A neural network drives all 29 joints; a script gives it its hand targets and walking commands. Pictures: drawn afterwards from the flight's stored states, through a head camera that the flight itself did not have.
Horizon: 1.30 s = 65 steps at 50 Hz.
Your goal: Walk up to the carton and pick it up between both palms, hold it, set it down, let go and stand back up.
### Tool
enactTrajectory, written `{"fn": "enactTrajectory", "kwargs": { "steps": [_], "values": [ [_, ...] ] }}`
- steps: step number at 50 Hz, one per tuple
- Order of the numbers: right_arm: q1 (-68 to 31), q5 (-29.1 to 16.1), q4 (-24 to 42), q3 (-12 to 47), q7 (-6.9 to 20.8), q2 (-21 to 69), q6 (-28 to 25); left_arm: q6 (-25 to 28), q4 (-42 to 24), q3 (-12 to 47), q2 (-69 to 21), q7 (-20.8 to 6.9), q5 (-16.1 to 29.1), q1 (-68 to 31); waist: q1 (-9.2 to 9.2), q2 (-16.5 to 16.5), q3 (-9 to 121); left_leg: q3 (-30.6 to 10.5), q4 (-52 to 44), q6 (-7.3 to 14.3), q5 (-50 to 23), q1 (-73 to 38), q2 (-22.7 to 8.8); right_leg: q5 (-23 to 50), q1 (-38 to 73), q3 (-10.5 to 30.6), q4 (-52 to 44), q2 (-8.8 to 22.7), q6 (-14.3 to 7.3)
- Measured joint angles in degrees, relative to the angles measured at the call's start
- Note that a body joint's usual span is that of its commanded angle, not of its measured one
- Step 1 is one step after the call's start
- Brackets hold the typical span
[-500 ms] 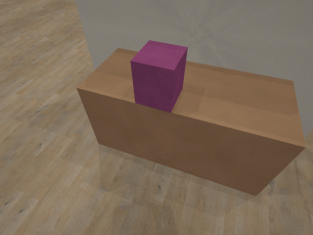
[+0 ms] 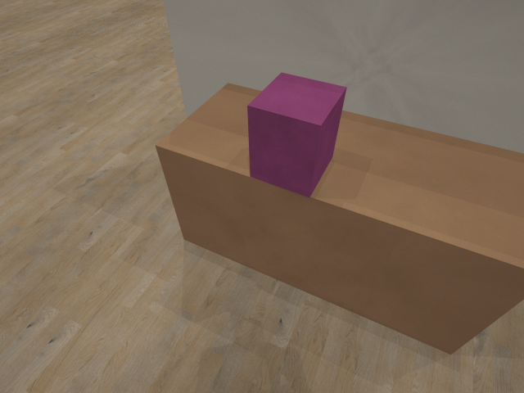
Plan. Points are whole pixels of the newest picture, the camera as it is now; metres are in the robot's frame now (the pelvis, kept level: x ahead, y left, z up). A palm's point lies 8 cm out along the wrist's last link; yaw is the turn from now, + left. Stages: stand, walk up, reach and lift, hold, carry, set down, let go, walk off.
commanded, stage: walk up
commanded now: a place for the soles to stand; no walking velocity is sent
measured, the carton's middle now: (295, 134) +0.83 -0.05 -0.08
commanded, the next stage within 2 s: none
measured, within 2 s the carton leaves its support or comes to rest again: neither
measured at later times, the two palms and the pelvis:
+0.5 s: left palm (141, 343) +0.25 +0.24 -0.13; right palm out of the picture +0.09 -0.22 -0.17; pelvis +0.17 +0.00 -0.02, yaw -8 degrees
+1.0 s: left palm (158, 303) +0.34 +0.25 -0.17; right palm (378, 263) +0.43 -0.23 -0.13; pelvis +0.33 +0.00 -0.03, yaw -4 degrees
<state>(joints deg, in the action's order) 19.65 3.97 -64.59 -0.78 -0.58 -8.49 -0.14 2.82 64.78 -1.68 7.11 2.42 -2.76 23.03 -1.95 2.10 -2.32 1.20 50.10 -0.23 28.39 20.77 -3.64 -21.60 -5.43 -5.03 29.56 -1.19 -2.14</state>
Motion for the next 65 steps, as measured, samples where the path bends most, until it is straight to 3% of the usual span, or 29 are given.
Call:
{"fn": "enactTrajectory", "kwargs": {
  "steps": [3,6,8,9,11,13,19,24,27,30,33,38,40,43,45,48,52,56,59,65],
  "values": [
    [-1.1,-0.1,3.1,-0.6,0.4,-1.4,-0.9,-0.2,0.8,-0.3,1.7,-0.3,-0.4,3.2,-0.39,-0.6,-1.0,0.6,-3.7,0.0,-3.5,1.9,-0.7,-2.3,1.5,-0.1,1.5,0.6,1.0],
    [-2.0,-0.2,6.5,-1.4,0.4,-2.1,-2.5,-1.3,1.7,-0.1,3.6,-1.1,-0.6,6.2,-0.14,-2.7,-1.6,2.5,-9.4,1.0,-13.0,0.6,0.5,-7.6,0.9,1.1,8.2,2.7,1.9],
    [-2.4,-0.3,8.4,-1.7,-0.1,-1.7,-3.4,-2.5,1.8,0.2,4.7,-1.8,-0.4,7.3,0.19,-5.2,-1.6,4.8,-6.0,1.5,-11.3,0.8,1.8,-11.7,-3.3,4.5,19.5,3.8,1.2],
    [-2.5,-0.9,9.1,-1.6,-0.5,-1.5,-3.5,-3.2,1.4,0.3,5.1,-2.1,-0.5,7.4,0.42,-5.7,-1.4,4.8,-5.8,1.7,-5.8,0.3,2.2,-12.4,-6.5,5.9,26.7,3.1,1.1],
    [-2.7,-1.8,9.5,-1.2,-1.2,-0.8,-3.1,-3.8,0.1,0.4,5.9,-2.4,-0.6,6.3,0.84,-6.5,-1.9,6.0,-6.0,1.7,-7.2,-1.2,2.3,-10.7,-12.3,6.5,38.5,2.4,1.6],
    [-2.3,-1.8,9.2,-0.6,-1.6,-0.2,-3.0,-3.6,-1.7,0.3,6.6,-2.7,-0.8,4.2,0.91,-6.9,-2.5,7.0,-7.7,1.5,-7.6,-3.9,2.3,-8.9,-16.9,5.7,42.4,2.7,2.2],
    [1.2,-0.9,6.9,0.4,-1.1,-0.1,-3.4,-2.6,-8.6,0.2,6.9,-3.6,-0.4,-2.2,1.21,-5.3,-2.3,9.3,-15.0,0.5,-7.2,-12.4,1.5,-2.8,-23.3,4.0,29.7,5.8,2.9],
    [3.7,-0.4,5.4,0.6,-0.2,-2.0,-2.3,-1.2,-12.5,0.2,6.0,-4.4,0.1,-5.0,2.42,-2.6,-1.7,10.1,-14.4,-1.1,-2.7,-16.9,-0.5,4.8,-20.2,3.2,15.4,6.8,2.1],
    [4.6,-0.5,5.3,0.9,0.7,-3.7,-1.0,0.2,-14.6,-0.2,5.4,-3.9,0.0,-5.3,2.8,0.2,-2.2,7.1,-4.5,0.3,4.4,-15.2,-3.3,6.5,-18.2,1.3,15.6,4.5,1.3],
    [3.9,-1.3,7.0,0.9,1.5,-5.5,0.8,0.2,-15.7,0.6,4.0,-2.4,1.7,-5.6,2.98,2.2,-3.6,0.6,14.9,1.2,5.8,-7.0,-0.7,0.5,-17.6,-0.4,20.2,3.9,1.3],
    [2.0,-1.4,8.8,0.6,1.4,-6.7,0.6,0.2,-15.7,1.6,3.1,-1.5,1.8,-4.9,2.76,2.9,-4.8,0.1,23.0,0.8,4.5,0.5,0.6,-0.9,-14.5,-1.9,19.0,4.5,1.6],
    [-1.8,-1.3,12.6,-0.2,1.5,-6.8,0.1,0.9,-13.9,2.2,3.2,-1.0,0.6,-2.3,1.22,1.7,-5.5,1.3,14.4,-0.3,2.5,7.9,-0.7,-2.5,-8.4,-4.2,14.0,5.6,2.9],
    [-3.8,-1.7,14.1,-0.4,1.5,-6.3,-0.5,0.3,-12.8,2.3,3.9,-1.0,0.4,-1.5,0.36,0.5,-5.6,1.9,5.5,0.1,-3.4,7.9,-1.2,-3.2,-6.9,-4.2,13.2,6.2,3.5],
    [-6.3,-1.9,16.3,-0.6,1.1,-5.7,-2.3,-1.3,-11.4,2.9,5.0,-1.6,0.9,-0.3,-0.19,-1.4,-5.2,3.0,-6.3,1.6,-17.9,5.2,-0.6,-6.5,-7.7,-2.9,17.6,7.5,4.2],
    [-8.1,-2.6,17.0,-0.6,0.5,-4.2,-2.5,-3.0,-10.5,3.1,6.0,-1.8,1.6,-1.1,0.04,-3.5,-5.6,4.1,-3.5,2.3,-12.9,5.2,0.4,-10.7,-9.9,1.1,24.4,7.3,3.6],
    [-9.8,-3.9,17.8,0.6,-0.5,-1.6,-1.0,-5.7,-10.2,2.9,7.3,-1.1,2.0,-3.4,-0.01,-5.9,-5.6,5.2,-3.4,1.7,-10.9,4.2,1.0,-16.1,-13.1,5.5,32.2,5.0,3.1],
    [-11.8,-3.1,18.0,1.9,-1.0,0.0,0.3,-5.5,-11.6,2.5,7.2,-0.8,1.8,-6.5,-0.29,-5.8,-5.4,6.5,-6.1,1.4,-11.7,2.7,0.3,-14.9,-14.9,4.5,27.5,4.5,3.0],
    [-13.5,-2.8,17.6,2.4,-0.8,-0.2,1.1,-4.0,-13.7,1.6,6.7,-1.4,1.6,-8.5,0.02,-3.9,-5.5,7.0,-5.9,0.6,-11.3,2.7,-1.2,-1.6,-12.9,3.0,16.2,3.8,2.1],
    [-13.8,-3.6,16.1,2.3,-0.6,-1.4,2.1,-3.5,-14.2,1.4,6.0,-2.0,2.8,-9.9,1.0,-1.9,-4.9,5.6,-6.4,0.3,-11.0,2.4,-1.3,-2.3,-12.4,2.2,15.9,3.2,1.9],
    [-12.3,-3.4,13.4,2.1,-0.1,-3.6,1.3,-3.7,-14.3,2.2,5.6,-2.6,3.3,-13.0,1.79,-1.4,-4.2,6.0,-11.3,0.1,-13.4,0.3,-0.2,-1.5,-11.2,2.8,12.6,3.6,2.3]
  ]
}}
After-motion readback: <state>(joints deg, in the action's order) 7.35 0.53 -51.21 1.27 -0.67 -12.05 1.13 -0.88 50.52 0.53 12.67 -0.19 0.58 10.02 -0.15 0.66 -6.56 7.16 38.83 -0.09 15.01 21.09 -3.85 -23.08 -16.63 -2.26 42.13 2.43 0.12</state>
